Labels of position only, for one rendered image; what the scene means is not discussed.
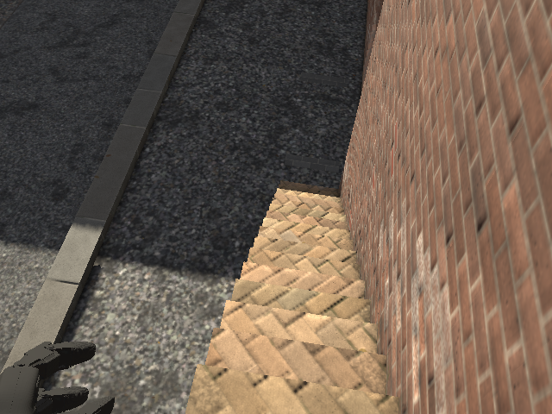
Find stairs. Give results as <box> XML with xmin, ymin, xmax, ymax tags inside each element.
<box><xmin>185</xmin><ymin>180</ymin><xmax>398</xmax><ymax>414</ymax></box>

